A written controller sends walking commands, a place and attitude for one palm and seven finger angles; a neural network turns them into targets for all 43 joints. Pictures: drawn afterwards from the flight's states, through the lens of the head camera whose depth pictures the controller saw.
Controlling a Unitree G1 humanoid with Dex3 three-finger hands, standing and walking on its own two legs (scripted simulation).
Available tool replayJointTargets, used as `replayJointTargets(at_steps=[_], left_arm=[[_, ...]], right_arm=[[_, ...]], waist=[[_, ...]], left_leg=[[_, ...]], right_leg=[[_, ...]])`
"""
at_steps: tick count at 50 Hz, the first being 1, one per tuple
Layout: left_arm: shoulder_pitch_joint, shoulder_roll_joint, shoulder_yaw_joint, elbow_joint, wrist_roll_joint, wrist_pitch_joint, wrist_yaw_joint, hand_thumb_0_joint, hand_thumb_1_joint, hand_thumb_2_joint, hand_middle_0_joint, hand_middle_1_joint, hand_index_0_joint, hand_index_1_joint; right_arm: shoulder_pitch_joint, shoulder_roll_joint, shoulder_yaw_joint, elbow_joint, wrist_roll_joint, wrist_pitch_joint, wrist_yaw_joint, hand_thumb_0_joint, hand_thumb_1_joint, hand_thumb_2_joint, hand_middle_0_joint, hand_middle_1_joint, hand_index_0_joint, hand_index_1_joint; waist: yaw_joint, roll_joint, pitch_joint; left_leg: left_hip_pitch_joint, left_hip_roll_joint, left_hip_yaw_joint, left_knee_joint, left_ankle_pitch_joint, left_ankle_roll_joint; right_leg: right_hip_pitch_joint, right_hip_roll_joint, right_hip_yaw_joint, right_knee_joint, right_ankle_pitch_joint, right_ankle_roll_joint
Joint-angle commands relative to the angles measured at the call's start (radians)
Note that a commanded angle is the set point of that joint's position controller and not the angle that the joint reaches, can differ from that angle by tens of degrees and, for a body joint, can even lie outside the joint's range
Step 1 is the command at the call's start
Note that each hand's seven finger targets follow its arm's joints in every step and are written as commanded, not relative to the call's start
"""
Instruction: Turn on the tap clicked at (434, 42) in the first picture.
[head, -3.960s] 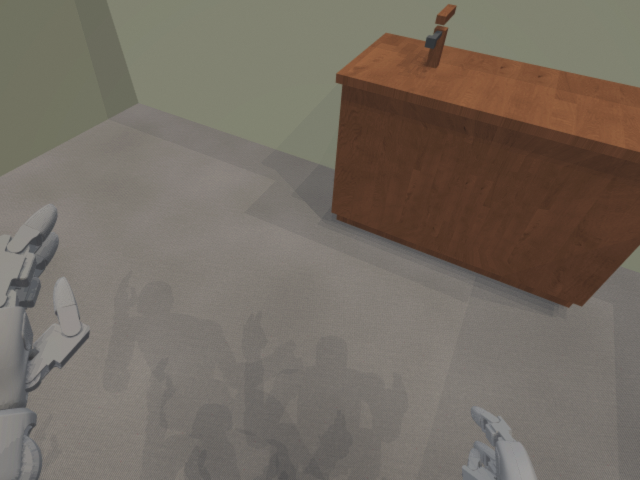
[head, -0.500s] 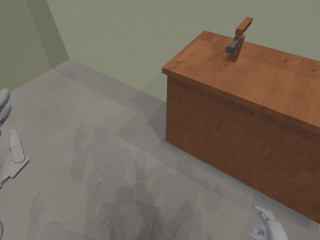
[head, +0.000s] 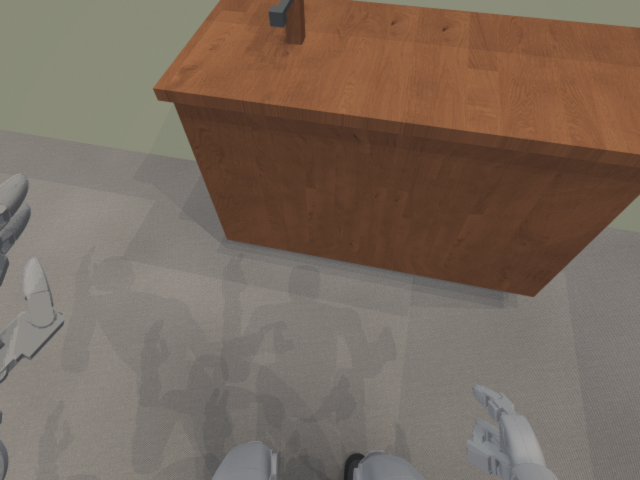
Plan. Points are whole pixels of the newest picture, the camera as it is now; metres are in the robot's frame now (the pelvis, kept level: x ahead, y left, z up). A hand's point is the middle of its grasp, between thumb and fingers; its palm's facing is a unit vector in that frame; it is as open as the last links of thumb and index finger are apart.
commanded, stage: turn to face it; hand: left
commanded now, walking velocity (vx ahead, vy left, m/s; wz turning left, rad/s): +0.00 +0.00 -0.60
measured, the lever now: (277, 16) +0.90 +0.11 +0.08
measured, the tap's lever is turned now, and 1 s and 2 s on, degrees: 0 0 0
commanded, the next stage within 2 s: take the last steps up to it in 0.88 s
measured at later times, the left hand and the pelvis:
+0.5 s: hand (197, 318) +0.23 +0.11 +0.17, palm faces +0.11 -0.89 -0.44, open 7.4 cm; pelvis -0.06 -0.04 -0.01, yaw -17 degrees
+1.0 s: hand (218, 358) +0.20 +0.08 +0.18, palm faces -0.01 -0.93 -0.37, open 7.4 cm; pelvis -0.10 -0.03 +0.01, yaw -29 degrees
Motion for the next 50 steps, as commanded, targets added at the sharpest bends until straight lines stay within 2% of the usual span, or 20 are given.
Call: replayJointTargets(at_steps=[1, 6, 7, 9, 10, 14, 20, 21, 23, 24, 26, 29, 34, 38, 39, 40, 41, 43, 47, 50], left_arm=[[0.048, 0.216, 0.223, -0.275, -0.020, -0.083, 0.041, 0.000, 0.900, 0.900, -0.200, -0.300, -0.200, -0.300], [0.032, 0.167, 0.171, -0.174, -0.012, -0.052, 0.034, 0.000, 0.900, 0.900, -0.200, -0.300, -0.200, -0.300], [0.005, 0.148, 0.144, -0.168, -0.015, -0.052, 0.028, 0.000, 0.900, 0.900, -0.200, -0.300, -0.200, -0.300], [-0.039, 0.156, 0.145, -0.162, 0.007, -0.060, 0.021, 0.000, 0.900, 0.900, -0.200, -0.300, -0.200, -0.300], [-0.057, 0.175, 0.155, -0.128, 0.024, -0.060, 0.023, 0.000, 0.900, 0.900, -0.200, -0.300, -0.200, -0.300], [-0.163, 0.067, 0.001, -0.131, 0.030, -0.051, 0.008, 0.000, 0.900, 0.900, -0.200, -0.300, -0.200, -0.300], [-0.239, 0.124, 0.032, -0.148, 0.034, -0.035, 0.018, 0.000, 0.900, 0.900, -0.200, -0.300, -0.200, -0.300], [-0.229, 0.152, 0.062, -0.145, 0.033, -0.037, 0.019, 0.000, 0.900, 0.900, -0.200, -0.300, -0.200, -0.300], [-0.177, 0.239, 0.154, -0.147, 0.025, -0.044, 0.036, 0.000, 0.900, 0.900, -0.200, -0.300, -0.200, -0.300], [-0.147, 0.243, 0.192, -0.121, 0.012, -0.042, 0.044, 0.000, 0.900, 0.900, -0.200, -0.300, -0.200, -0.300], [-0.021, 0.228, 0.193, -0.157, -0.005, -0.045, 0.030, 0.000, 0.900, 0.900, -0.200, -0.300, -0.200, -0.300], [0.058, 0.198, 0.214, -0.194, -0.015, -0.071, 0.031, 0.000, 0.900, 0.900, -0.200, -0.300, -0.200, -0.300], [0.062, 0.186, 0.194, -0.189, -0.010, -0.067, 0.037, 0.000, 0.900, 0.900, -0.200, -0.300, -0.200, -0.300], [0.005, 0.159, 0.147, -0.176, 0.003, -0.056, 0.034, 0.000, 0.900, 0.900, -0.200, -0.300, -0.200, -0.300], [-0.017, 0.158, 0.138, -0.180, 0.006, -0.061, 0.033, 0.000, 0.900, 0.900, -0.200, -0.300, -0.200, -0.300], [-0.033, 0.149, 0.133, -0.192, 0.014, -0.069, 0.032, 0.000, 0.900, 0.900, -0.200, -0.300, -0.200, -0.300], [-0.034, 0.154, 0.125, -0.186, 0.028, -0.070, 0.034, 0.000, 0.900, 0.900, -0.200, -0.300, -0.200, -0.300], [-0.071, 0.141, 0.103, -0.142, 0.040, -0.073, 0.028, 0.000, 0.900, 0.900, -0.200, -0.300, -0.200, -0.300], [-0.175, 0.090, 0.013, -0.170, 0.044, -0.056, 0.022, 0.000, 0.900, 0.900, -0.200, -0.300, -0.200, -0.300], [-0.187, 0.092, 0.009, -0.128, 0.047, -0.047, 0.028, 0.000, 0.900, 0.900, -0.200, -0.300, -0.200, -0.300]], right_arm=[[-0.050, -0.068, -0.035, -0.168, -0.005, -0.048, -0.010, 0.000, -0.900, -0.900, 0.200, 0.300, 0.200, 0.300], [0.002, -0.090, -0.038, -0.158, 0.003, -0.034, -0.020, 0.000, -0.900, -0.900, 0.200, 0.300, 0.200, 0.300], [0.007, -0.101, -0.042, -0.161, 0.004, -0.035, -0.028, 0.000, -0.900, -0.900, 0.200, 0.300, 0.200, 0.300], [-0.022, -0.127, -0.051, -0.183, 0.002, -0.039, -0.042, 0.000, -0.900, -0.900, 0.200, 0.300, 0.200, 0.300], [-0.031, -0.098, -0.045, -0.171, 0.000, -0.047, -0.044, 0.000, -0.900, -0.900, 0.200, 0.300, 0.200, 0.300], [0.002, -0.107, -0.048, -0.158, 0.012, -0.072, -0.023, 0.000, -0.900, -0.900, 0.200, 0.300, 0.200, 0.300], [0.029, -0.119, -0.043, -0.169, 0.006, -0.118, -0.008, 0.000, -0.900, -0.900, 0.200, 0.300, 0.200, 0.300], [0.030, -0.109, -0.041, -0.166, 0.008, -0.121, -0.004, 0.000, -0.900, -0.900, 0.200, 0.300, 0.200, 0.300], [-0.029, -0.058, -0.022, -0.194, 0.002, -0.115, -0.007, 0.000, -0.900, -0.900, 0.200, 0.300, 0.200, 0.300], [-0.048, -0.047, -0.012, -0.178, -0.007, -0.109, -0.013, 0.000, -0.900, -0.900, 0.200, 0.300, 0.200, 0.300], [-0.039, -0.051, -0.024, -0.174, -0.001, -0.079, -0.008, 0.000, -0.900, -0.900, 0.200, 0.300, 0.200, 0.300], [-0.052, -0.036, -0.009, -0.154, -0.006, -0.044, -0.005, 0.000, -0.900, -0.900, 0.200, 0.300, 0.200, 0.300], [-0.037, -0.069, -0.031, -0.151, -0.003, -0.065, -0.026, 0.000, -0.900, -0.900, 0.200, 0.300, 0.200, 0.300], [0.006, -0.090, -0.040, -0.139, 0.002, -0.073, -0.041, 0.000, -0.900, -0.900, 0.200, 0.300, 0.200, 0.300], [0.007, -0.109, -0.048, -0.144, -0.002, -0.076, -0.052, 0.000, -0.900, -0.900, 0.200, 0.300, 0.200, 0.300], [-0.008, -0.133, -0.054, -0.156, -0.005, -0.080, -0.058, 0.000, -0.900, -0.900, 0.200, 0.300, 0.200, 0.300], [-0.002, -0.117, -0.053, -0.159, 0.000, -0.088, -0.058, 0.000, -0.900, -0.900, 0.200, 0.300, 0.200, 0.300], [-0.023, -0.077, -0.038, -0.133, -0.012, -0.111, -0.057, 0.000, -0.900, -0.900, 0.200, 0.300, 0.200, 0.300], [0.019, -0.106, -0.048, -0.117, 0.008, -0.144, -0.041, 0.000, -0.900, -0.900, 0.200, 0.300, 0.200, 0.300], [0.022, -0.112, -0.043, -0.110, 0.001, -0.165, -0.036, 0.000, -0.900, -0.900, 0.200, 0.300, 0.200, 0.300]], waist=[[0.063, -0.105, -0.365], [0.038, -0.068, -0.314], [0.028, -0.012, -0.289], [0.047, 0.262, -0.217], [0.053, 0.273, -0.192], [0.050, 0.229, -0.095], [0.048, 0.198, -0.165], [0.051, 0.124, -0.195], [0.073, -0.252, -0.233], [0.076, -0.239, -0.260], [0.059, -0.151, -0.268], [0.044, -0.085, -0.340], [0.057, -0.144, -0.336], [0.024, -0.077, -0.327], [0.022, 0.012, -0.291], [0.036, 0.191, -0.244], [0.045, 0.258, -0.230], [0.038, 0.265, -0.145], [0.035, 0.258, -0.130], [0.026, 0.260, -0.162]], left_leg=[[0.030, -0.014, -0.018, -0.215, -0.004, 0.008], [0.304, -0.024, 0.001, -0.555, 0.097, 0.045], [0.368, 0.025, -0.037, -0.648, 0.118, 0.068], [0.351, 0.339, -0.301, -0.774, 0.251, 0.217], [0.205, 0.391, -0.281, -0.799, 0.212, 0.254], [0.176, 0.291, 0.007, -0.704, 0.386, 0.188], [0.179, 0.248, 0.090, -0.492, 0.387, 0.099], [0.159, 0.212, 0.111, -0.380, 0.328, 0.076], [-0.116, 0.002, 0.089, 0.009, -0.170, 0.009], [-0.111, 0.028, -0.024, 0.111, -0.128, 0.012], [-0.131, 0.031, -0.079, 0.188, -0.018, 0.006], [-0.084, 0.020, -0.043, 0.020, 0.024, 0.003], [0.075, -0.022, -0.005, -0.265, 0.002, 0.032], [0.318, -0.020, 0.001, -0.601, 0.150, 0.064], [0.356, 0.053, -0.073, -0.691, 0.142, 0.099], [0.360, 0.221, -0.259, -0.753, 0.234, 0.169], [0.323, 0.335, -0.321, -0.768, 0.401, 0.235], [0.130, 0.335, -0.258, -0.792, 0.316, 0.262], [0.212, 0.224, -0.009, -0.679, 0.482, 0.176], [0.187, 0.209, -0.024, -0.638, 0.426, 0.156]], right_leg=[[0.286, -0.269, 0.366, -0.212, 0.180, -0.126], [0.057, -0.196, 0.366, -0.204, -0.052, -0.044], [-0.007, -0.147, 0.323, -0.126, -0.082, -0.012], [-0.189, 0.017, 0.106, 0.301, -0.321, 0.082], [-0.156, -0.007, 0.056, 0.544, -0.317, 0.095], [-0.132, -0.072, -0.010, 0.436, -0.273, 0.113], [0.185, -0.028, -0.140, -0.025, -0.113, 0.115], [0.244, -0.069, -0.087, -0.102, -0.015, 0.090], [0.339, -0.364, 0.420, -0.208, 0.455, -0.087], [0.292, -0.401, 0.423, -0.227, 0.399, -0.108], [0.281, -0.345, 0.448, -0.226, 0.208, -0.125], [0.329, -0.278, 0.271, -0.180, 0.300, -0.112], [0.242, -0.273, 0.315, -0.230, 0.136, -0.115], [0.113, -0.211, 0.271, -0.184, -0.024, -0.035], [0.037, -0.147, 0.234, -0.095, -0.072, 0.003], [-0.073, -0.039, 0.133, 0.066, -0.177, 0.054], [-0.108, -0.010, 0.035, 0.285, -0.314, 0.080], [-0.092, -0.044, 0.048, 0.537, -0.281, 0.090], [-0.029, -0.042, -0.075, 0.250, -0.254, 0.108], [0.119, -0.027, -0.123, 0.045, -0.216, 0.106]])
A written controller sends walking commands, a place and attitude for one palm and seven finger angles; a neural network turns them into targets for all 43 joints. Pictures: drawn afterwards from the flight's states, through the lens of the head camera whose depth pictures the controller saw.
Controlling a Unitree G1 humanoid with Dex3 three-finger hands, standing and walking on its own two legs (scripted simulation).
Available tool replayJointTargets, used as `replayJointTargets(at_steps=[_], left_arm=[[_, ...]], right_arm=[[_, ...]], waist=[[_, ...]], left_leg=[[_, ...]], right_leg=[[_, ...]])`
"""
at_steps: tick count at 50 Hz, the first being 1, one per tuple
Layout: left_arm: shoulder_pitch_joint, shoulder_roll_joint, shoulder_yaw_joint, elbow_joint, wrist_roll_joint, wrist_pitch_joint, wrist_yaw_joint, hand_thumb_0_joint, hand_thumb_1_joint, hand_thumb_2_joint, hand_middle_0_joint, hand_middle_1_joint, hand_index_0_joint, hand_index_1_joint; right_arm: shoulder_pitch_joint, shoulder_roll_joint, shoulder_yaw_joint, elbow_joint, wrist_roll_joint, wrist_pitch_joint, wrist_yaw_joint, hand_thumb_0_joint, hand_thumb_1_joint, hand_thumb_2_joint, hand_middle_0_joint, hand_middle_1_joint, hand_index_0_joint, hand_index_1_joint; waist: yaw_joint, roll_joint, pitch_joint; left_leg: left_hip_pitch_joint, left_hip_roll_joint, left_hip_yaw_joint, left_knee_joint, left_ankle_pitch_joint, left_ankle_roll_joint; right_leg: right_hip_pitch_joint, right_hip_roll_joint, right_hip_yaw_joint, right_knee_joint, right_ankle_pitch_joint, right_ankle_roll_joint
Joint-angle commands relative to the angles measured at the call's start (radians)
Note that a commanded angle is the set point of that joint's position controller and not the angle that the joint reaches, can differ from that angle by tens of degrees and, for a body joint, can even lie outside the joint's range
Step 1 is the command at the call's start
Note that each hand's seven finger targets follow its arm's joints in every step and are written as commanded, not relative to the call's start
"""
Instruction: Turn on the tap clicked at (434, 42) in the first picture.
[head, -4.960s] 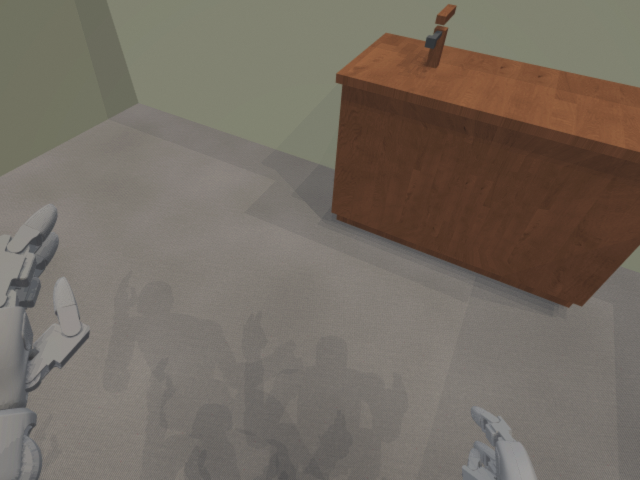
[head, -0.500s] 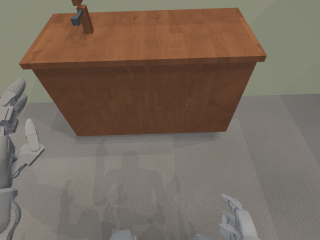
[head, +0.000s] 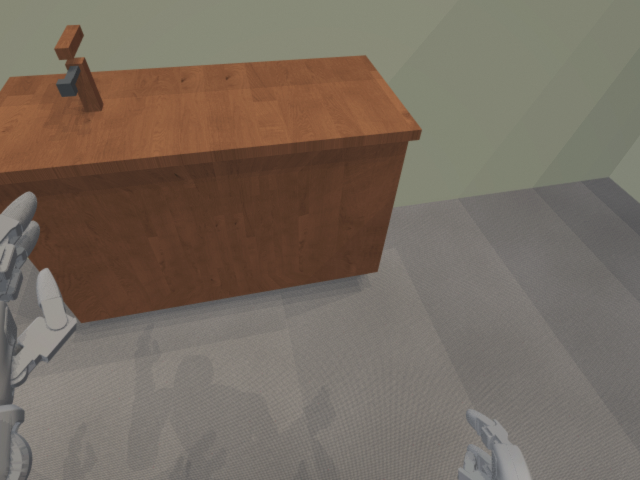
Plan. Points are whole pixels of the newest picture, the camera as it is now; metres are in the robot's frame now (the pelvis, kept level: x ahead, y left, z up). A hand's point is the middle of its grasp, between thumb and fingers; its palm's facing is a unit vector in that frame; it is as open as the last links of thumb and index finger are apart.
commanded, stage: take the last steps up to it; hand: left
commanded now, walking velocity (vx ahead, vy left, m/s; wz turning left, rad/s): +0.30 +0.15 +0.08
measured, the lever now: (67, 87) +0.81 +0.62 +0.07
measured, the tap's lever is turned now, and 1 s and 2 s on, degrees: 0 0 0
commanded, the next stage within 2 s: none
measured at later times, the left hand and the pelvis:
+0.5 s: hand (74, 316) +0.21 +0.24 +0.17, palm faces +0.44 -0.80 -0.40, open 7.4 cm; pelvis +0.00 +0.00 -0.01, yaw +1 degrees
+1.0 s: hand (68, 253) +0.28 +0.29 +0.17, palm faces +0.43 -0.78 -0.46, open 7.4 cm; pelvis +0.09 +0.05 +0.00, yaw +4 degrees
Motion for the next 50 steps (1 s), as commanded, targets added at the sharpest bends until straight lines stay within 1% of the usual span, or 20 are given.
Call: replayJointTargets(at_steps=[1, 3, 5, 7, 9, 12, 16, 20, 22, 23, 24, 27, 31, 32, 34, 36, 39, 42, 46, 50], left_arm=[[-0.150, 0.172, 0.072, -0.203, 0.009, -0.066, 0.010, 0.000, 0.900, 0.900, -0.200, -0.300, -0.200, -0.300], [-0.148, 0.199, 0.091, -0.192, 0.012, -0.064, 0.018, 0.000, 0.900, 0.900, -0.200, -0.300, -0.200, -0.300], [-0.132, 0.276, 0.163, -0.194, 0.000, -0.065, 0.030, 0.000, 0.900, 0.900, -0.200, -0.300, -0.200, -0.300], [-0.091, 0.274, 0.180, -0.175, -0.008, -0.061, 0.022, 0.000, 0.900, 0.900, -0.200, -0.300, -0.200, -0.300], [0.031, 0.242, 0.187, -0.170, -0.015, -0.076, 0.017, 0.000, 0.900, 0.900, -0.200, -0.300, -0.200, -0.300], [0.073, 0.220, 0.187, -0.162, -0.017, -0.100, 0.015, 0.000, 0.900, 0.900, -0.200, -0.300, -0.200, -0.300], [0.030, 0.200, 0.155, -0.207, -0.008, -0.104, 0.028, 0.000, 0.900, 0.900, -0.200, -0.300, -0.200, -0.300], [-0.060, 0.191, 0.114, -0.250, 0.000, -0.109, 0.036, 0.000, 0.900, 0.900, -0.200, -0.300, -0.200, -0.300], [-0.097, 0.179, 0.106, -0.288, 0.003, -0.124, 0.035, 0.000, 0.900, 0.900, -0.200, -0.300, -0.200, -0.300], [-0.099, 0.193, 0.107, -0.283, 0.014, -0.129, 0.037, 0.000, 0.900, 0.900, -0.200, -0.300, -0.200, -0.300], [-0.079, 0.211, 0.114, -0.190, 0.023, -0.128, 0.026, 0.000, 0.900, 0.900, -0.200, -0.300, -0.200, -0.300], [-0.127, 0.198, 0.118, -0.222, 0.013, -0.129, 0.021, 0.000, 0.900, 0.900, -0.200, -0.300, -0.200, -0.300], [-0.041, 0.179, 0.108, -0.166, 0.002, -0.115, 0.014, 0.000, 0.900, 0.900, -0.200, -0.300, -0.200, -0.300], [-0.015, 0.174, 0.104, -0.134, 0.007, -0.106, 0.012, 0.000, 0.900, 0.900, -0.200, -0.300, -0.200, -0.300], [-0.049, 0.229, 0.149, -0.089, -0.004, -0.094, 0.010, 0.000, 0.900, 0.900, -0.200, -0.300, -0.200, -0.300], [-0.122, 0.219, 0.147, -0.100, -0.015, -0.112, -0.003, 0.000, 0.900, 0.900, -0.200, -0.300, -0.200, -0.300], [-0.042, 0.205, 0.152, -0.067, -0.013, -0.133, -0.013, 0.000, 0.900, 0.900, -0.200, -0.300, -0.200, -0.300], [-0.107, 0.196, 0.121, -0.133, -0.004, -0.151, -0.008, 0.000, 0.900, 0.900, -0.200, -0.300, -0.200, -0.300], [-0.083, 0.201, 0.122, -0.228, -0.003, -0.135, 0.012, 0.000, 0.900, 0.900, -0.200, -0.300, -0.200, -0.300], [-0.078, 0.219, 0.154, -0.307, -0.005, -0.125, 0.030, 0.000, 0.900, 0.900, -0.200, -0.300, -0.200, -0.300]], right_arm=[[-0.086, -0.162, -0.054, -0.123, -0.005, -0.075, -0.008, 0.000, -0.900, -0.900, 0.200, 0.300, 0.200, 0.300], [-0.095, -0.139, -0.046, -0.120, -0.004, -0.064, -0.010, 0.000, -0.900, -0.900, 0.200, 0.300, 0.200, 0.300], [-0.130, -0.117, -0.034, -0.131, -0.013, -0.051, -0.020, 0.000, -0.900, -0.900, 0.200, 0.300, 0.200, 0.300], [-0.143, -0.148, -0.057, -0.115, -0.009, -0.036, -0.015, 0.000, -0.900, -0.900, 0.200, 0.300, 0.200, 0.300], [-0.139, -0.118, -0.035, -0.100, -0.013, -0.012, -0.015, 0.000, -0.900, -0.900, 0.200, 0.300, 0.200, 0.300], [-0.139, -0.109, -0.035, -0.099, -0.012, -0.004, -0.018, 0.000, -0.900, -0.900, 0.200, 0.300, 0.200, 0.300], [-0.111, -0.119, -0.057, -0.100, -0.019, -0.031, -0.028, 0.000, -0.900, -0.900, 0.200, 0.300, 0.200, 0.300], [-0.062, -0.143, -0.077, -0.093, -0.024, -0.058, -0.048, 0.000, -0.900, -0.900, 0.200, 0.300, 0.200, 0.300], [-0.067, -0.177, -0.087, -0.109, -0.018, -0.067, -0.054, 0.000, -0.900, -0.900, 0.200, 0.300, 0.200, 0.300], [-0.071, -0.162, -0.078, -0.109, -0.017, -0.074, -0.050, 0.000, -0.900, -0.900, 0.200, 0.300, 0.200, 0.300], [-0.077, -0.153, -0.075, -0.079, -0.018, -0.080, -0.046, 0.000, -0.900, -0.900, 0.200, 0.300, 0.200, 0.300], [-0.087, -0.149, -0.075, -0.071, -0.013, -0.092, -0.038, 0.000, -0.900, -0.900, 0.200, 0.300, 0.200, 0.300], [-0.087, -0.143, -0.061, -0.065, -0.011, -0.090, -0.031, 0.000, -0.900, -0.900, 0.200, 0.300, 0.200, 0.300], [-0.084, -0.140, -0.060, -0.065, -0.011, -0.081, -0.030, 0.000, -0.900, -0.900, 0.200, 0.300, 0.200, 0.300], [-0.124, -0.122, -0.062, -0.089, -0.012, -0.062, -0.018, 0.000, -0.900, -0.900, 0.200, 0.300, 0.200, 0.300], [-0.113, -0.146, -0.079, -0.067, -0.016, -0.064, -0.009, 0.000, -0.900, -0.900, 0.200, 0.300, 0.200, 0.300], [-0.128, -0.116, -0.045, -0.050, -0.016, -0.031, -0.011, 0.000, -0.900, -0.900, 0.200, 0.300, 0.200, 0.300], [-0.140, -0.111, -0.043, -0.064, -0.018, -0.032, -0.013, 0.000, -0.900, -0.900, 0.200, 0.300, 0.200, 0.300], [-0.128, -0.103, -0.055, -0.100, -0.024, -0.057, -0.012, 0.000, -0.900, -0.900, 0.200, 0.300, 0.200, 0.300], [-0.106, -0.110, -0.072, -0.120, -0.024, -0.067, -0.026, 0.000, -0.900, -0.900, 0.200, 0.300, 0.200, 0.300]], waist=[[-0.020, 0.229, -0.054], [-0.030, 0.078, -0.095], [-0.014, -0.228, -0.070], [-0.017, -0.185, -0.058], [-0.025, -0.111, -0.050], [-0.029, -0.139, -0.088], [-0.012, -0.156, -0.102], [-0.038, -0.018, -0.100], [-0.036, 0.291, -0.074], [-0.037, 0.295, -0.066], [-0.037, 0.258, -0.035], [-0.028, 0.241, -0.002], [-0.012, 0.165, -0.046], [-0.011, 0.085, -0.053], [-0.006, -0.344, -0.019], [-0.029, -0.230, 0.041], [-0.025, -0.112, 0.022], [-0.032, -0.135, -0.027], [0.008, -0.198, -0.080], [-0.009, -0.166, -0.134]], left_leg=[[-0.054, 0.145, -0.070, -0.101, 0.165, 0.086], [-0.127, 0.063, -0.020, 0.032, -0.091, 0.053], [-0.342, -0.078, -0.011, 0.371, -0.266, 0.013], [-0.401, -0.039, -0.118, 0.565, -0.191, 0.009], [-0.411, -0.015, -0.124, 0.544, -0.090, 0.001], [-0.317, -0.010, -0.088, 0.332, -0.076, 0.007], [-0.152, -0.051, -0.008, 0.111, -0.067, 0.033], [0.087, -0.084, 0.019, -0.118, -0.031, 0.048], [0.207, 0.139, -0.317, -0.237, -0.074, 0.160], [0.202, 0.212, -0.437, -0.293, 0.035, 0.222], [0.088, 0.229, -0.452, -0.325, -0.083, 0.250], [0.001, 0.146, -0.273, -0.271, -0.072, 0.227], [-0.115, 0.079, -0.163, -0.130, -0.041, 0.156], [-0.211, 0.037, -0.112, -0.018, -0.094, 0.125], [-0.522, -0.112, -0.037, 0.529, -0.239, 0.040], [-0.513, -0.044, -0.174, 0.676, -0.105, 0.010], [-0.499, -0.010, -0.129, 0.646, -0.004, -0.001], [-0.380, -0.008, -0.060, 0.405, 0.030, 0.006], [-0.207, -0.063, 0.062, 0.141, 0.029, 0.028], [-0.006, -0.110, 0.116, -0.069, 0.106, 0.031]], right_leg=[[0.184, 0.011, -0.074, -0.290, 0.093, -0.002], [0.291, -0.077, 0.023, -0.426, 0.135, -0.050], [0.293, -0.362, 0.467, -0.576, 0.082, -0.215], [0.242, -0.399, 0.516, -0.634, -0.160, -0.245], [0.264, -0.362, 0.353, -0.591, 0.068, -0.240], [0.282, -0.317, 0.191, -0.541, 0.266, -0.202], [0.238, -0.316, 0.199, -0.535, 0.150, -0.196], [0.132, -0.233, 0.131, -0.386, -0.017, -0.126], [-0.094, -0.064, -0.034, -0.043, -0.075, -0.041], [-0.159, -0.033, -0.049, 0.136, -0.168, -0.033], [-0.155, -0.066, -0.006, 0.237, -0.168, -0.038], [-0.077, -0.088, -0.032, 0.095, -0.085, -0.025], [0.220, -0.048, -0.095, -0.292, 0.044, -0.030], [0.323, -0.091, -0.032, -0.383, 0.075, -0.053], [0.403, -0.481, 0.616, -0.620, -0.050, -0.223], [0.258, -0.476, 0.563, -0.652, -0.085, -0.238], [0.265, -0.375, 0.244, -0.567, 0.253, -0.194], [0.288, -0.323, 0.081, -0.518, 0.447, -0.162], [0.319, -0.315, 0.066, -0.474, 0.503, -0.166], [0.312, -0.273, 0.023, -0.335, 0.473, -0.130]])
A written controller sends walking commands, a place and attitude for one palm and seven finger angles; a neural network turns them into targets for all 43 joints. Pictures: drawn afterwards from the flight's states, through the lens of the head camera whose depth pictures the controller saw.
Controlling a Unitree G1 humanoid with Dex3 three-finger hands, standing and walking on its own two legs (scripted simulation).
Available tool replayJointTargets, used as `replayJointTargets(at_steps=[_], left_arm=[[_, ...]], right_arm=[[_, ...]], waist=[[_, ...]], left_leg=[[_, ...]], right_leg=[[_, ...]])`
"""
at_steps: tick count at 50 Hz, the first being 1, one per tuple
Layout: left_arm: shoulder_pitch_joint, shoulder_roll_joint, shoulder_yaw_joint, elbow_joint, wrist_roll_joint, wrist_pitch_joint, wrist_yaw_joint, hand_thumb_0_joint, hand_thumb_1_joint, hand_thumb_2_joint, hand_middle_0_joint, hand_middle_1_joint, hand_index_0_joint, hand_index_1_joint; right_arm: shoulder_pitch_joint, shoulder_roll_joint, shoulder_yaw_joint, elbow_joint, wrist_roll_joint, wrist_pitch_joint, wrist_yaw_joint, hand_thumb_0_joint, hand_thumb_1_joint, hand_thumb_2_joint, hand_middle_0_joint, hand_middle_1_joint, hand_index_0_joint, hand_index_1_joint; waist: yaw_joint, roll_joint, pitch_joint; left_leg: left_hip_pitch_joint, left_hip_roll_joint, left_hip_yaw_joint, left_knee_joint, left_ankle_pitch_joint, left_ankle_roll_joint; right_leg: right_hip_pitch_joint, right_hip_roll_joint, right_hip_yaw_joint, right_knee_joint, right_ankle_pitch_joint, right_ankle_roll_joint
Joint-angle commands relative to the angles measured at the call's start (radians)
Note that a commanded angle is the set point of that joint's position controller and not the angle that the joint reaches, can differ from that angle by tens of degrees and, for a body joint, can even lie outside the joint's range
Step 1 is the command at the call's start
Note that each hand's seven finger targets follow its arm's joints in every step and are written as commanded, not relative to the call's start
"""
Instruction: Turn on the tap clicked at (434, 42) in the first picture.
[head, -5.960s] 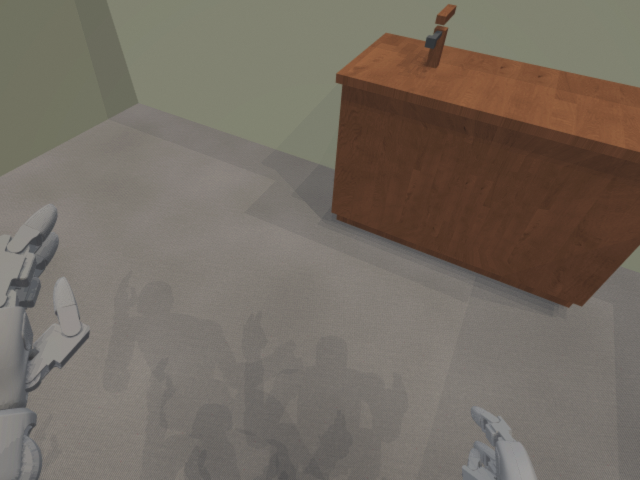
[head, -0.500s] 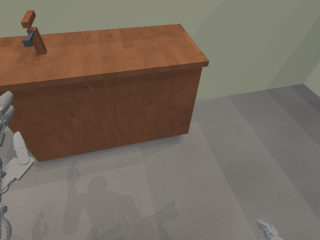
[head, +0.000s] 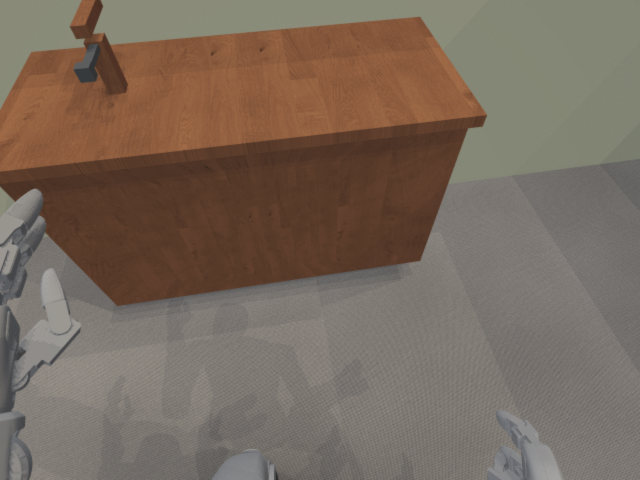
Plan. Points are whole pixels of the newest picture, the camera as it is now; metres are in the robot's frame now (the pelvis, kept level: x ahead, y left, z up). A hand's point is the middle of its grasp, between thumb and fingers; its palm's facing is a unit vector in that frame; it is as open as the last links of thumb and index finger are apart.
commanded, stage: take the last steps up to it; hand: left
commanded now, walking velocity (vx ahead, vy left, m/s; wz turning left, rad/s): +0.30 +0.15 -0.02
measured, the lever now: (85, 72) +0.76 +0.51 +0.06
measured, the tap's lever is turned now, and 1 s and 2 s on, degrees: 0 0 0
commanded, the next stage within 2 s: come to a stop and stand still in 1.28 s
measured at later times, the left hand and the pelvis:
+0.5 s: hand (70, 212) +0.34 +0.29 +0.16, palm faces +0.40 -0.79 -0.47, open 7.4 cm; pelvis +0.12 +0.05 -0.01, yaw -1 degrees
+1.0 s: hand (38, 125) +0.45 +0.37 +0.18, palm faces +0.35 -0.85 -0.38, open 7.4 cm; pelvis +0.21 +0.15 -0.01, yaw -4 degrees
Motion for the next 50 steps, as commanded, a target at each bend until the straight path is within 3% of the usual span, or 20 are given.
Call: replayJointTargets(at_steps=[1, 2, 3, 4, 8, 14, 17, 18, 20, 21, 24, 29, 34, 37, 38, 39, 40, 42, 45, 50], left_arm=[[-0.100, 0.220, 0.177, -0.284, -0.009, -0.066, 0.037, 0.000, 0.900, 0.900, -0.200, -0.300, -0.200, -0.300], [-0.082, 0.203, 0.167, -0.294, -0.014, -0.073, 0.036, 0.000, 0.900, 0.900, -0.200, -0.300, -0.200, -0.300], [-0.081, 0.202, 0.170, -0.332, -0.011, -0.083, 0.037, 0.000, 0.900, 0.900, -0.200, -0.300, -0.200, -0.300], [-0.071, 0.229, 0.178, -0.286, 0.003, -0.087, 0.039, 0.000, 0.900, 0.900, -0.200, -0.300, -0.200, -0.300], [-0.041, 0.208, 0.182, -0.274, -0.022, -0.069, 0.017, 0.000, 0.900, 0.900, -0.200, -0.300, -0.200, -0.300], [0.008, 0.190, 0.155, -0.227, -0.026, -0.048, 0.009, 0.000, 0.900, 0.900, -0.200, -0.300, -0.200, -0.300], [0.007, 0.198, 0.170, -0.149, -0.028, -0.018, 0.012, 0.000, 0.900, 0.900, -0.200, -0.300, -0.200, -0.300], [-0.019, 0.200, 0.169, -0.136, -0.021, -0.015, 0.012, 0.000, 0.900, 0.900, -0.200, -0.300, -0.200, -0.300], [-0.060, 0.241, 0.200, -0.085, -0.017, -0.013, 0.011, 0.000, 0.900, 0.900, -0.200, -0.300, -0.200, -0.300], [-0.119, 0.241, 0.213, -0.086, -0.026, -0.021, 0.011, 0.000, 0.900, 0.900, -0.200, -0.300, -0.200, -0.300], [-0.099, 0.203, 0.164, -0.084, -0.020, -0.049, -0.006, 0.000, 0.900, 0.900, -0.200, -0.300, -0.200, -0.300], [-0.087, 0.208, 0.141, -0.178, -0.008, -0.078, 0.006, 0.000, 0.900, 0.900, -0.200, -0.300, -0.200, -0.300], [-0.036, 0.230, 0.191, -0.267, -0.016, -0.067, 0.033, 0.000, 0.900, 0.900, -0.200, -0.300, -0.200, -0.300], [-0.052, 0.202, 0.180, -0.250, -0.019, -0.065, 0.035, 0.000, 0.900, 0.900, -0.200, -0.300, -0.200, -0.300], [-0.089, 0.197, 0.173, -0.273, -0.017, -0.076, 0.035, 0.000, 0.900, 0.900, -0.200, -0.300, -0.200, -0.300], [-0.115, 0.187, 0.165, -0.285, -0.015, -0.085, 0.034, 0.000, 0.900, 0.900, -0.200, -0.300, -0.200, -0.300], [-0.130, 0.207, 0.165, -0.249, -0.003, -0.091, 0.033, 0.000, 0.900, 0.900, -0.200, -0.300, -0.200, -0.300], [-0.150, 0.243, 0.195, -0.161, -0.008, -0.086, 0.021, 0.000, 0.900, 0.900, -0.200, -0.300, -0.200, -0.300], [-0.104, 0.176, 0.137, -0.240, -0.016, -0.079, 0.006, 0.000, 0.900, 0.900, -0.200, -0.300, -0.200, -0.300], [-0.044, 0.184, 0.136, -0.285, -0.022, -0.051, 0.007, 0.000, 0.900, 0.900, -0.200, -0.300, -0.200, -0.300]], right_arm=[[-0.056, -0.047, -0.033, -0.175, -0.002, -0.068, -0.021, 0.000, -0.900, -0.900, 0.200, 0.300, 0.200, 0.300], [-0.037, -0.070, -0.047, -0.176, 0.008, -0.069, -0.026, 0.000, -0.900, -0.900, 0.200, 0.300, 0.200, 0.300], [-0.048, -0.090, -0.056, -0.181, 0.007, -0.066, -0.020, 0.000, -0.900, -0.900, 0.200, 0.300, 0.200, 0.300], [-0.039, -0.075, -0.047, -0.187, 0.004, -0.067, -0.013, 0.000, -0.900, -0.900, 0.200, 0.300, 0.200, 0.300], [-0.067, -0.059, -0.040, -0.147, 0.023, -0.069, -0.003, 0.000, -0.900, -0.900, 0.200, 0.300, 0.200, 0.300], [-0.066, -0.053, -0.011, -0.145, 0.013, -0.096, -0.005, 0.000, -0.900, -0.900, 0.200, 0.300, 0.200, 0.300], [-0.072, -0.054, -0.008, -0.140, 0.017, -0.078, -0.021, 0.000, -0.900, -0.900, 0.200, 0.300, 0.200, 0.300], [-0.077, -0.052, -0.009, -0.137, 0.017, -0.070, -0.023, 0.000, -0.900, -0.900, 0.200, 0.300, 0.200, 0.300], [-0.101, -0.038, -0.008, -0.158, 0.007, -0.059, -0.014, 0.000, -0.900, -0.900, 0.200, 0.300, 0.200, 0.300], [-0.102, -0.051, -0.010, -0.142, -0.001, -0.061, -0.009, 0.000, -0.900, -0.900, 0.200, 0.300, 0.200, 0.300], [-0.092, -0.049, -0.007, -0.101, 0.000, -0.040, 0.002, 0.000, -0.900, -0.900, 0.200, 0.300, 0.200, 0.300], [-0.089, -0.050, -0.005, -0.119, -0.003, -0.034, 0.007, 0.000, -0.900, -0.900, 0.200, 0.300, 0.200, 0.300], [-0.075, -0.033, -0.023, -0.173, -0.005, -0.052, -0.006, 0.000, -0.900, -0.900, 0.200, 0.300, 0.200, 0.300], [-0.042, -0.055, -0.039, -0.172, 0.000, -0.051, -0.026, 0.000, -0.900, -0.900, 0.200, 0.300, 0.200, 0.300], [-0.027, -0.069, -0.043, -0.173, 0.007, -0.052, -0.031, 0.000, -0.900, -0.900, 0.200, 0.300, 0.200, 0.300], [-0.040, -0.102, -0.056, -0.181, 0.008, -0.054, -0.029, 0.000, -0.900, -0.900, 0.200, 0.300, 0.200, 0.300], [-0.041, -0.087, -0.047, -0.191, 0.007, -0.058, -0.023, 0.000, -0.900, -0.900, 0.200, 0.300, 0.200, 0.300], [-0.076, -0.069, -0.032, -0.164, 0.004, -0.067, -0.024, 0.000, -0.900, -0.900, 0.200, 0.300, 0.200, 0.300], [-0.056, -0.059, -0.028, -0.146, 0.019, -0.075, -0.009, 0.000, -0.900, -0.900, 0.200, 0.300, 0.200, 0.300], [-0.063, -0.049, 0.003, -0.152, 0.008, -0.092, -0.005, 0.000, -0.900, -0.900, 0.200, 0.300, 0.200, 0.300]], waist=[[-0.023, -0.042, -0.260], [-0.045, 0.144, -0.302], [-0.034, 0.368, -0.321], [-0.034, 0.318, -0.294], [-0.030, 0.246, -0.208], [-0.020, 0.238, -0.191], [-0.006, 0.131, -0.236], [-0.003, 0.054, -0.241], [-0.002, -0.318, -0.214], [-0.007, -0.240, -0.179], [-0.022, -0.068, -0.121], [-0.026, -0.091, -0.157], [0.004, -0.163, -0.199], [-0.027, -0.009, -0.200], [-0.040, 0.148, -0.226], [-0.039, 0.395, -0.230], [-0.033, 0.369, -0.214], [-0.025, 0.292, -0.170], [-0.022, 0.247, -0.193], [-0.024, 0.239, -0.213]], left_leg=[[0.282, -0.078, 0.089, -0.221, 0.096, 0.009], [0.432, 0.012, -0.044, -0.248, 0.171, 0.047], [0.594, 0.216, -0.320, -0.246, 0.423, 0.146], [0.559, 0.287, -0.451, -0.293, 0.495, 0.214], [0.420, 0.230, -0.262, -0.299, 0.282, 0.224], [0.251, 0.169, -0.104, -0.322, 0.266, 0.151], [0.206, 0.140, -0.060, -0.167, 0.184, 0.111], [0.130, 0.112, -0.046, -0.039, 0.129, 0.092], [-0.270, -0.081, -0.018, 0.457, -0.288, 0.012], [-0.291, -0.041, -0.149, 0.581, -0.239, -0.006], [-0.313, 0.010, -0.168, 0.656, -0.088, -0.030], [-0.173, 0.026, -0.070, 0.321, 0.003, -0.025], [0.062, -0.034, 0.043, -0.010, 0.007, -0.006], [0.259, -0.048, 0.052, -0.182, 0.075, -0.004], [0.351, -0.002, -0.026, -0.238, 0.053, 0.018], [0.448, 0.195, -0.319, -0.301, 0.123, 0.095], [0.396, 0.287, -0.487, -0.367, 0.170, 0.172], [0.270, 0.284, -0.437, -0.377, 0.009, 0.206], [0.293, 0.208, -0.256, -0.333, 0.122, 0.195], [0.240, 0.192, -0.181, -0.349, 0.202, 0.162]], right_leg=[[0.057, -0.082, 0.084, 0.118, 0.398, -0.096], [-0.059, -0.032, 0.029, 0.334, 0.308, -0.052], [-0.327, 0.068, 0.009, 0.553, -0.165, -0.016], [-0.413, 0.105, 0.071, 0.723, -0.335, -0.031], [-0.516, 0.022, 0.095, 0.684, -0.188, -0.013], [-0.217, 0.084, -0.015, 0.241, -0.016, -0.008], [-0.018, 0.111, -0.043, 0.030, 0.071, -0.019], [0.077, 0.068, 0.020, -0.046, 0.111, -0.040], [0.240, -0.313, 0.691, -0.213, 0.174, -0.223], [0.170, -0.359, 0.711, -0.256, 0.081, -0.238], [0.083, -0.260, 0.440, -0.223, 0.167, -0.201], [0.038, -0.173, 0.146, -0.181, 0.377, -0.159], [0.049, -0.162, 0.146, -0.127, 0.360, -0.155], [-0.036, -0.087, 0.096, 0.025, 0.141, -0.105], [-0.107, -0.029, 0.057, 0.207, 0.087, -0.074], [-0.314, 0.079, 0.003, 0.449, -0.221, -0.029], [-0.383, 0.125, 0.065, 0.646, -0.346, -0.036], [-0.418, 0.062, 0.115, 0.723, -0.253, -0.034], [-0.429, 0.053, 0.096, 0.644, -0.135, -0.017], [-0.257, 0.095, 0.033, 0.334, -0.076, -0.011]])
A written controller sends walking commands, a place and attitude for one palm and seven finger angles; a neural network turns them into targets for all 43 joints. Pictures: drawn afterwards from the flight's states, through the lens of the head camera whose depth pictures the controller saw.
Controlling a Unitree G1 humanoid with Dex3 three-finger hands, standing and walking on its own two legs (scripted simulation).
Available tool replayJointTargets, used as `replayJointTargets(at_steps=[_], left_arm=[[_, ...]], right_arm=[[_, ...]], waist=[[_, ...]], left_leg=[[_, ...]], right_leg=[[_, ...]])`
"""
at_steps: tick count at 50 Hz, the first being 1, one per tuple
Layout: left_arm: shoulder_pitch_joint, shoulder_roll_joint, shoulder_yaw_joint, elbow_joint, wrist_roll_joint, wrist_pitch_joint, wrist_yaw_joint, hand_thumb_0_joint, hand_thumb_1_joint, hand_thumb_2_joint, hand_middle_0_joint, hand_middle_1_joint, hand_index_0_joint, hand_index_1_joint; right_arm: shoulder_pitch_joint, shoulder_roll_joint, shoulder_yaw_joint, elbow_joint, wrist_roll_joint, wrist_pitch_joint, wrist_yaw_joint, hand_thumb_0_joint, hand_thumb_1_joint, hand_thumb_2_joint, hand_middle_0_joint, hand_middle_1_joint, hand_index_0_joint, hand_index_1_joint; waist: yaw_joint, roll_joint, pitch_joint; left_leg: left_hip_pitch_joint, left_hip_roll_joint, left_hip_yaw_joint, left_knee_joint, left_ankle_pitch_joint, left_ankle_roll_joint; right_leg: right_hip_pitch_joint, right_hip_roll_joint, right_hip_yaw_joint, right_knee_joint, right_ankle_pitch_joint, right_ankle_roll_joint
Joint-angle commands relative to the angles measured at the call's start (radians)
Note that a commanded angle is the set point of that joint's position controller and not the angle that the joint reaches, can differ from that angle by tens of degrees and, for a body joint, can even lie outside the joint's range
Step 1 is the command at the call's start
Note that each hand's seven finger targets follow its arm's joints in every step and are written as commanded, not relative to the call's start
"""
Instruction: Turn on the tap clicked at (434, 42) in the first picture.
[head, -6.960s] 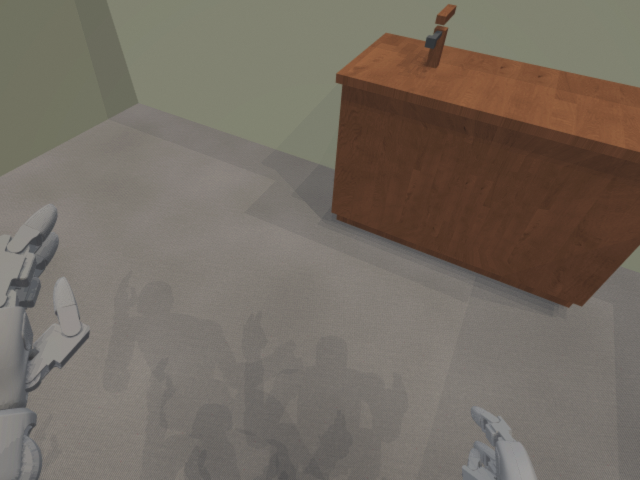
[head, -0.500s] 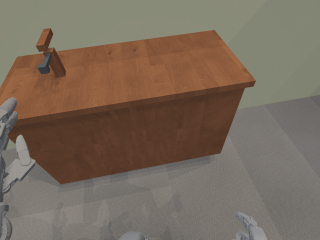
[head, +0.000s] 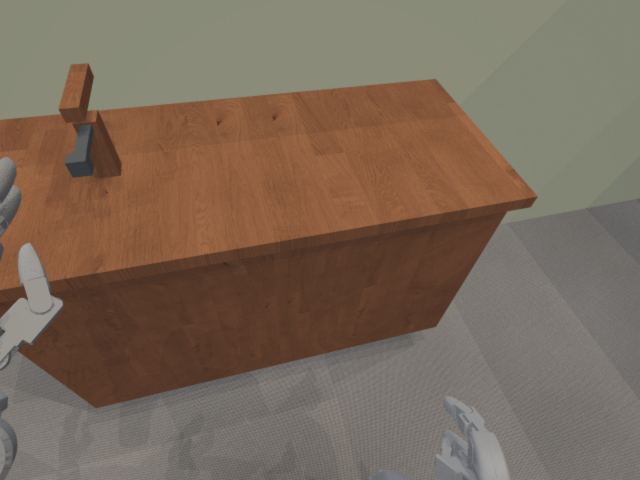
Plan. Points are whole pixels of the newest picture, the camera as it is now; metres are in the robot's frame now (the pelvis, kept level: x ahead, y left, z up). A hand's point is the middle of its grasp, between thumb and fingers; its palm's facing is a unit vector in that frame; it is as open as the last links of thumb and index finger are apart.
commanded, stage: take the last steps up to it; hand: left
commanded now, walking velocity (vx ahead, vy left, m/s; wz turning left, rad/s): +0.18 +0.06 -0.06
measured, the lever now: (79, 164) +0.52 +0.40 +0.07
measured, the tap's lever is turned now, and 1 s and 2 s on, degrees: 0 0 0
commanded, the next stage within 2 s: come to a stop and stand still in 0.28 s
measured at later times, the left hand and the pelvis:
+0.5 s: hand (75, 257) +0.28 +0.25 +0.17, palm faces +0.33 -0.85 -0.40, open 7.4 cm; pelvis +0.06 +0.03 +0.00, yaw -1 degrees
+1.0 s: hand (72, 291) +0.24 +0.24 +0.17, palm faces +0.34 -0.85 -0.41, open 7.4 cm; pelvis +0.02 +0.02 +0.00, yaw -3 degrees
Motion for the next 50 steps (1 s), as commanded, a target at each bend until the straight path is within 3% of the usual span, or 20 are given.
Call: replayJointTargets(at_steps=[1, 7, 10, 12, 14, 16, 20, 23, 24, 25, 26, 27, 29, 32, 40, 41, 43, 45, 47, 50], left_arm=[[0.025, 0.164, 0.097, -0.243, -0.007, -0.047, 0.009, 0.000, 0.900, 0.900, -0.200, -0.300, -0.200, -0.300], [-0.007, 0.182, 0.128, -0.152, -0.002, -0.009, 0.021, 0.000, 0.900, 0.900, -0.200, -0.300, -0.200, -0.300], [-0.071, 0.170, 0.099, -0.068, -0.006, 0.004, 0.019, 0.000, 0.900, 0.900, -0.200, -0.300, -0.200, -0.300], [-0.073, 0.159, 0.085, -0.049, -0.009, 0.002, 0.019, 0.000, 0.900, 0.900, -0.200, -0.300, -0.200, -0.300], [-0.049, 0.151, 0.072, -0.068, 0.004, -0.018, 0.020, 0.000, 0.900, 0.900, -0.200, -0.300, -0.200, -0.300], [-0.040, 0.156, 0.071, -0.102, 0.012, -0.037, 0.023, 0.000, 0.900, 0.900, -0.200, -0.300, -0.200, -0.300], [0.001, 0.181, 0.098, -0.220, 0.004, -0.047, 0.032, 0.000, 0.900, 0.900, -0.200, -0.300, -0.200, -0.300], [0.028, 0.187, 0.115, -0.276, -0.008, -0.038, 0.037, 0.000, 0.900, 0.900, -0.200, -0.300, -0.200, -0.300], [0.021, 0.189, 0.119, -0.279, -0.013, -0.039, 0.037, 0.000, 0.900, 0.900, -0.200, -0.300, -0.200, -0.300], [0.005, 0.189, 0.117, -0.284, -0.016, -0.038, 0.034, 0.000, 0.900, 0.900, -0.200, -0.300, -0.200, -0.300], [-0.005, 0.187, 0.111, -0.269, -0.015, -0.041, 0.030, 0.000, 0.900, 0.900, -0.200, -0.300, -0.200, -0.300], [-0.009, 0.180, 0.099, -0.219, -0.014, -0.044, 0.022, 0.000, 0.900, 0.900, -0.200, -0.300, -0.200, -0.300], [-0.012, 0.178, 0.110, -0.180, -0.010, -0.035, 0.013, 0.000, 0.900, 0.900, -0.200, -0.300, -0.200, -0.300], [-0.049, 0.130, 0.054, -0.253, -0.011, -0.027, 0.002, 0.000, 0.900, 0.900, -0.200, -0.300, -0.200, -0.300], [0.008, 0.159, 0.090, -0.220, -0.022, 0.026, 0.000, 0.000, 0.900, 0.900, -0.200, -0.300, -0.200, -0.300], [-0.004, 0.165, 0.095, -0.214, -0.020, 0.025, 0.002, 0.000, 0.900, 0.900, -0.200, -0.300, -0.200, -0.300], [-0.038, 0.191, 0.107, -0.211, -0.029, 0.032, 0.008, 0.000, 0.900, 0.900, -0.200, -0.300, -0.200, -0.300], [-0.025, 0.171, 0.090, -0.186, -0.039, 0.052, 0.003, 0.000, 0.900, 0.900, -0.200, -0.300, -0.200, -0.300], [0.006, 0.161, 0.091, -0.161, -0.038, 0.054, 0.013, 0.000, 0.900, 0.900, -0.200, -0.300, -0.200, -0.300], [-0.021, 0.152, 0.078, -0.136, -0.028, 0.038, 0.017, 0.000, 0.900, 0.900, -0.200, -0.300, -0.200, -0.300]], right_arm=[[-0.047, -0.190, -0.057, -0.128, -0.009, -0.056, -0.023, 0.000, -0.900, -0.900, 0.200, 0.300, 0.200, 0.300], [-0.065, -0.185, -0.046, -0.130, -0.009, -0.022, -0.044, 0.000, -0.900, -0.900, 0.200, 0.300, 0.200, 0.300], [-0.060, -0.183, -0.052, -0.140, -0.005, -0.013, -0.030, 0.000, -0.900, -0.900, 0.200, 0.300, 0.200, 0.300], [-0.067, -0.202, -0.063, -0.123, 0.002, -0.003, -0.019, 0.000, -0.900, -0.900, 0.200, 0.300, 0.200, 0.300], [-0.081, -0.182, -0.038, -0.118, -0.007, 0.010, -0.023, 0.000, -0.900, -0.900, 0.200, 0.300, 0.200, 0.300], [-0.091, -0.173, -0.032, -0.122, -0.013, 0.018, -0.030, 0.000, -0.900, -0.900, 0.200, 0.300, 0.200, 0.300], [-0.093, -0.175, -0.050, -0.161, -0.020, 0.009, -0.039, 0.000, -0.900, -0.900, 0.200, 0.300, 0.200, 0.300], [-0.062, -0.173, -0.058, -0.177, -0.021, 0.009, -0.051, 0.000, -0.900, -0.900, 0.200, 0.300, 0.200, 0.300], [-0.053, -0.181, -0.064, -0.182, -0.019, 0.011, -0.057, 0.000, -0.900, -0.900, 0.200, 0.300, 0.200, 0.300], [-0.048, -0.208, -0.076, -0.187, -0.014, 0.014, -0.058, 0.000, -0.900, -0.900, 0.200, 0.300, 0.200, 0.300], [-0.039, -0.218, -0.084, -0.189, -0.010, 0.011, -0.052, 0.000, -0.900, -0.900, 0.200, 0.300, 0.200, 0.300], [-0.032, -0.220, -0.090, -0.191, -0.005, 0.006, -0.047, 0.000, -0.900, -0.900, 0.200, 0.300, 0.200, 0.300], [-0.052, -0.200, -0.069, -0.167, -0.031, -0.003, -0.040, 0.000, -0.900, -0.900, 0.200, 0.300, 0.200, 0.300], [-0.035, -0.208, -0.077, -0.166, -0.018, -0.031, -0.011, 0.000, -0.900, -0.900, 0.200, 0.300, 0.200, 0.300], [-0.060, -0.195, -0.055, -0.181, -0.009, -0.031, 0.003, 0.000, -0.900, -0.900, 0.200, 0.300, 0.200, 0.300], [-0.058, -0.184, -0.053, -0.181, -0.007, -0.025, 0.002, 0.000, -0.900, -0.900, 0.200, 0.300, 0.200, 0.300], [-0.068, -0.151, -0.037, -0.185, -0.008, -0.014, -0.005, 0.000, -0.900, -0.900, 0.200, 0.300, 0.200, 0.300], [-0.086, -0.164, -0.046, -0.169, -0.005, -0.011, -0.013, 0.000, -0.900, -0.900, 0.200, 0.300, 0.200, 0.300], [-0.098, -0.153, -0.026, -0.151, -0.007, -0.001, -0.022, 0.000, -0.900, -0.900, 0.200, 0.300, 0.200, 0.300], [-0.103, -0.162, -0.022, -0.140, -0.007, -0.005, -0.037, 0.000, -0.900, -0.900, 0.200, 0.300, 0.200, 0.300]], waist=[[0.011, 0.223, -0.165], [0.015, 0.117, -0.193], [0.013, -0.260, -0.129], [0.014, -0.173, -0.097], [0.016, -0.060, -0.090], [0.016, -0.065, -0.101], [0.045, -0.082, -0.132], [0.021, -0.008, -0.188], [0.018, 0.047, -0.201], [0.023, 0.165, -0.208], [0.026, 0.259, -0.201], [0.024, 0.233, -0.163], [0.016, 0.283, -0.117], [0.013, 0.272, -0.163], [0.019, 0.201, -0.158], [0.014, 0.143, -0.155], [0.003, -0.055, -0.128], [0.024, -0.144, -0.077], [0.019, -0.082, -0.082], [0.026, -0.110, -0.102]], left_leg=[[0.141, 0.231, -0.226, -0.223, 0.179, 0.118], [0.072, 0.181, -0.159, -0.058, 0.048, 0.039], [-0.260, -0.029, -0.060, 0.351, -0.290, -0.057], [-0.344, -0.001, -0.168, 0.550, -0.270, -0.065], [-0.334, 0.021, -0.161, 0.519, -0.209, -0.073], [-0.245, 0.011, -0.112, 0.395, -0.155, -0.067], [-0.099, -0.022, -0.041, 0.142, -0.079, -0.057], [0.112, -0.046, -0.040, -0.077, 0.137, -0.064], [0.190, -0.002, -0.074, -0.122, 0.256, -0.057], [0.256, 0.115, -0.208, -0.121, 0.460, -0.020], [0.293, 0.237, -0.332, -0.149, 0.608, 0.041], [0.253, 0.287, -0.391, -0.204, 0.544, 0.068], [0.181, 0.314, -0.401, -0.233, 0.526, 0.098], [0.262, 0.258, -0.250, -0.162, 0.575, 0.060], [0.040, 0.202, -0.185, -0.140, 0.082, 0.016], [0.008, 0.155, -0.140, -0.093, -0.018, -0.016], [-0.012, 0.022, -0.081, 0.080, -0.172, -0.071], [-0.016, -0.016, -0.144, 0.275, -0.184, -0.070], [-0.076, -0.010, -0.164, 0.295, -0.176, -0.068], [-0.065, -0.020, -0.140, 0.200, -0.153, -0.064]], right_leg=[[0.069, 0.023, -0.015, -0.227, 0.028, 0.000], [0.314, 0.015, 0.022, -0.586, 0.185, -0.035], [0.436, -0.327, 0.557, -0.712, 0.299, -0.224], [0.439, -0.359, 0.542, -0.721, 0.378, -0.258], [0.456, -0.301, 0.351, -0.667, 0.593, -0.221], [0.411, -0.241, 0.198, -0.643, 0.702, -0.177], [0.416, -0.203, 0.152, -0.619, 0.692, -0.166], [0.391, -0.137, 0.099, -0.518, 0.653, -0.100], [0.359, -0.091, 0.080, -0.461, 0.567, -0.062], [0.265, -0.021, 0.049, -0.376, 0.365, -0.021], [0.150, 0.026, 0.051, -0.297, 0.006, -0.005], [0.119, 0.050, 0.072, -0.187, -0.156, -0.009], [0.086, 0.029, 0.106, -0.114, -0.115, -0.004], [0.094, 0.052, 0.071, -0.220, 0.000, 0.002], [0.359, 0.065, 0.028, -0.577, 0.157, 0.005], [0.376, 0.032, 0.060, -0.627, 0.179, -0.010], [0.259, -0.133, 0.278, -0.721, 0.188, -0.085], [0.136, -0.210, 0.386, -0.799, 0.002, -0.152], [0.199, -0.204, 0.338, -0.756, 0.125, -0.163], [0.279, -0.164, 0.243, -0.711, 0.298, -0.147]])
